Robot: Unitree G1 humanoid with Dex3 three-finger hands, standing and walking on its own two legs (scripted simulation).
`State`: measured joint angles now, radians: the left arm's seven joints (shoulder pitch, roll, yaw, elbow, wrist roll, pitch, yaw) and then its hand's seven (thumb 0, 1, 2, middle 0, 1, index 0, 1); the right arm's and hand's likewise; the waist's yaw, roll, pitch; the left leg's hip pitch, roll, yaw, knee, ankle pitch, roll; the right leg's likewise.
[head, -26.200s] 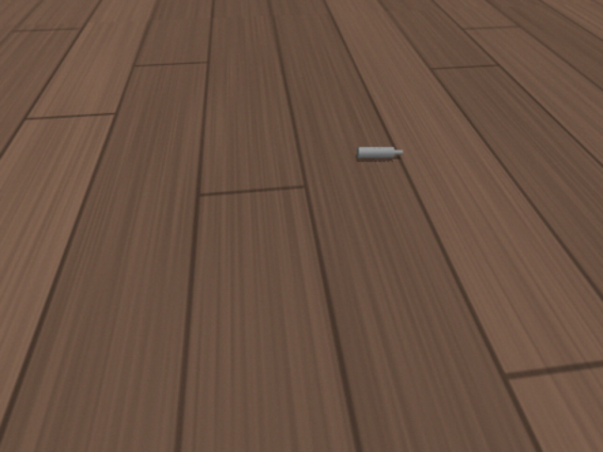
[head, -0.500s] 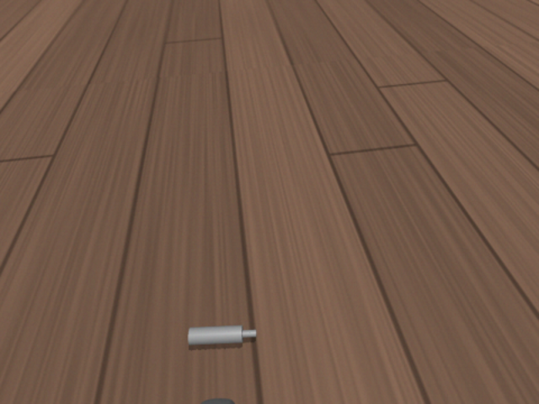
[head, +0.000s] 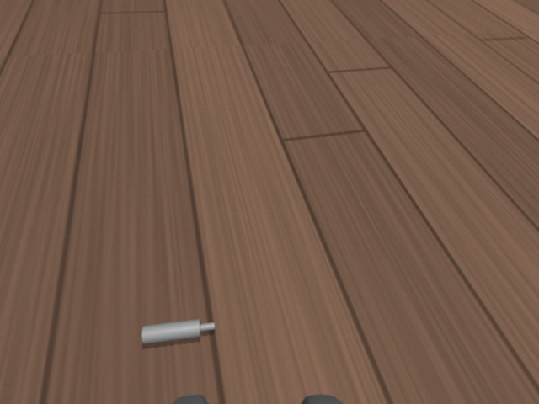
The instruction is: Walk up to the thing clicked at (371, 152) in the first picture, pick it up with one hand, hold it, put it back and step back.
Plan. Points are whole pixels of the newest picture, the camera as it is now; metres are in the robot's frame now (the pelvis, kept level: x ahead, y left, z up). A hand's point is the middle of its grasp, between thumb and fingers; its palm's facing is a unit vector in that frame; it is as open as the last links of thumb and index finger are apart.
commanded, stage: walk up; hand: left
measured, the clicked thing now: (179, 330) +0.44 +0.24 -0.72
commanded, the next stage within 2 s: stand in 0.26 s
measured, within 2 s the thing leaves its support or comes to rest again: neither
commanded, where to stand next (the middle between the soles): +0.07 +0.00 m, yaw +3 degrees
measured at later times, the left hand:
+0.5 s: hand out of the picture +0.12 +0.24 -0.12, palm faces -0.02 -0.93 -0.36, open 7.4 cm
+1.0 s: hand out of the picture +0.07 +0.25 -0.13, palm faces -0.01 -0.93 -0.36, open 7.4 cm
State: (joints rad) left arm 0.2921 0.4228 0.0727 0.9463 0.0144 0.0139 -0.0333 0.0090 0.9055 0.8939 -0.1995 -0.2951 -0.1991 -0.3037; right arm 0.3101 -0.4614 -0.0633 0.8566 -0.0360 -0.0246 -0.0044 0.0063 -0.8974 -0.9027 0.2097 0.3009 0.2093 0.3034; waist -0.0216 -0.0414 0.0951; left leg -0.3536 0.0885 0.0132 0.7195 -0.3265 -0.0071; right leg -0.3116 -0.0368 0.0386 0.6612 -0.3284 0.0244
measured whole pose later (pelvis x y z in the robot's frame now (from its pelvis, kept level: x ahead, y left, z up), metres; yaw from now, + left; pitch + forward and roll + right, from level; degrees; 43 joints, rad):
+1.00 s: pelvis +0.01 -0.02 +0.03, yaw +1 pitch -2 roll +0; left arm 0.10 0.37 0.00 1.15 0.01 -0.01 -0.01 0.01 0.90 0.89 -0.20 -0.30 -0.20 -0.30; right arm 0.08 -0.35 -0.01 1.14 -0.01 -0.01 0.02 0.01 -0.90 -0.90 0.21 0.30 0.21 0.30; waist 0.00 0.01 0.07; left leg -0.15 0.04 -0.02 0.37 -0.20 -0.04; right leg -0.17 -0.04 0.01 0.37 -0.17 0.04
